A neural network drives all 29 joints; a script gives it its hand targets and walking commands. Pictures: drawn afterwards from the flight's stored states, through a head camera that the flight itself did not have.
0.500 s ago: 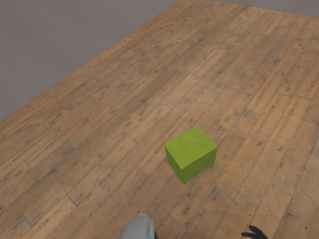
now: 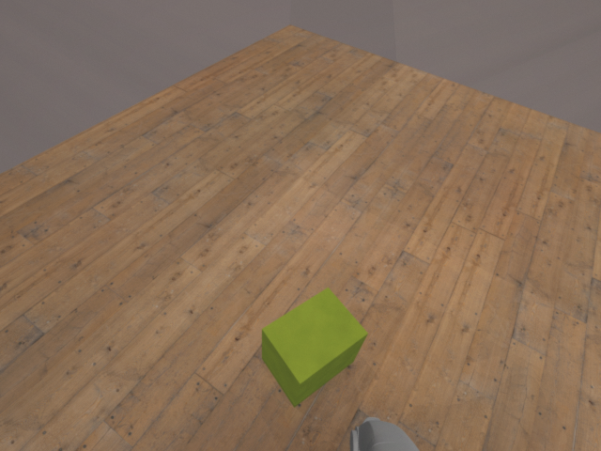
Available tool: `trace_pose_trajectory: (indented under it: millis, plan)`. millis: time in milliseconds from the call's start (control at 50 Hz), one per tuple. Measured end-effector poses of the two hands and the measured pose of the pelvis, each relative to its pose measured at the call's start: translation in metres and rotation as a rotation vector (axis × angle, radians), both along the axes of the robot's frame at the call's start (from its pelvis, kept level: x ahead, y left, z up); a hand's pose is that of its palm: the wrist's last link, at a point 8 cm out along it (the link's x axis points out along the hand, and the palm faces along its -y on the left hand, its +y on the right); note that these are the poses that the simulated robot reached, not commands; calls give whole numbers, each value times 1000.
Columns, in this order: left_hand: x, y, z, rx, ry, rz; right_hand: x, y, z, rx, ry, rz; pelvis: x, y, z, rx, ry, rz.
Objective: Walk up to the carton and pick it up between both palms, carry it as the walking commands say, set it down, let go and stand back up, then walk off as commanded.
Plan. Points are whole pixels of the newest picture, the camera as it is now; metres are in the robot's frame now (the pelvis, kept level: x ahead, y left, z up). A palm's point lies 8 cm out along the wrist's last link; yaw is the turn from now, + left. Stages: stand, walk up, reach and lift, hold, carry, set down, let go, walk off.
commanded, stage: walk up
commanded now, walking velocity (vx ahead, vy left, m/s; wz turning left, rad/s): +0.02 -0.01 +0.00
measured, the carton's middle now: (311, 346) +0.52 -0.09 -0.67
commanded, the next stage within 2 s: none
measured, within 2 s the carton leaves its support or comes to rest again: neither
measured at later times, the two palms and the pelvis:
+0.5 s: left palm out of the picture +0.04 +0.20 -0.16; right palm out of the picture +0.01 -0.26 -0.15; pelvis +0.02 -0.03 -0.01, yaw -1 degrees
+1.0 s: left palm out of the picture +0.00 +0.20 -0.17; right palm out of the picture +0.01 -0.26 -0.16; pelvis +0.00 -0.02 -0.02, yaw +0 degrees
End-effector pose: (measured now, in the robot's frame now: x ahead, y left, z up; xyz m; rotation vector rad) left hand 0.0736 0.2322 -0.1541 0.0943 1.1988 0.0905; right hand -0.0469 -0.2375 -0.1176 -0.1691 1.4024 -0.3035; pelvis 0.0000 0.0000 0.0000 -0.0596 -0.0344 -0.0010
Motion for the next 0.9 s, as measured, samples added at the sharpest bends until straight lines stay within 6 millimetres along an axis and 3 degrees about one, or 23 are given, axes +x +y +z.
trace_pose_trajectory:
  millis: [120,180,260,400,560,640,720,800,900]
  plan:
    - [21,-28,-4,58,34,-37,-5,9,-33,125,89,-52,22,-24,-15,74,2,-14]
    - [19,-43,-2,85,66,-37,9,5,-48,164,86,-45,27,-32,-18,64,6,-16]
    - [13,-48,8,106,62,4,34,0,-50,177,57,11,26,-36,-13,68,9,4]
    - [-12,-44,0,72,94,62,61,-15,-42,110,-10,68,23,-32,-13,57,0,-5]
    - [-49,-30,-12,44,163,73,50,-17,-31,54,6,76,12,-22,-13,70,3,-10]
    - [-72,-27,-10,55,214,66,46,-12,-35,71,25,67,10,-22,-13,75,2,-10]
    - [-92,-29,-6,81,266,67,54,-9,-44,110,15,65,13,-28,-16,84,-1,-9]
    - [-99,-38,0,93,284,82,69,-11,-50,136,-5,76,15,-33,-16,74,15,-7]
    - [-93,-42,-1,89,277,98,76,-19,-47,114,-17,93,9,-32,-15,75,47,-11]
